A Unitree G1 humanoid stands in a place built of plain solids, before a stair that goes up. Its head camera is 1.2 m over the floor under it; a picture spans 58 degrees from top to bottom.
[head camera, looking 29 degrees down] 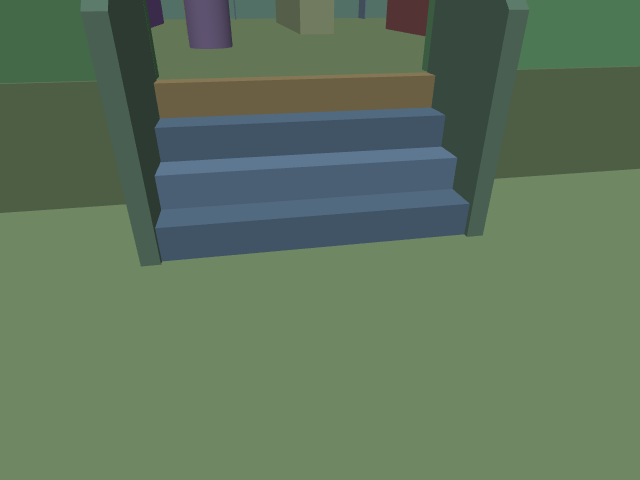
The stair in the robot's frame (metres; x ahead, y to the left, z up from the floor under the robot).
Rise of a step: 0.20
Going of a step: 0.22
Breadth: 1.70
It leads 10 degrees to the left of straight ahead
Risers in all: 4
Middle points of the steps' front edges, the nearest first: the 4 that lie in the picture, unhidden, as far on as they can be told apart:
2.08 -0.01 0.20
2.30 0.03 0.39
2.52 0.07 0.59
2.74 0.11 0.79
